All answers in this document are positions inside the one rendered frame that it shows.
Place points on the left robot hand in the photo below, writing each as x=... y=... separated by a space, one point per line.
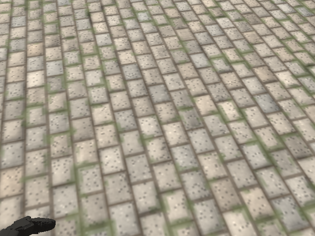
x=27 y=226

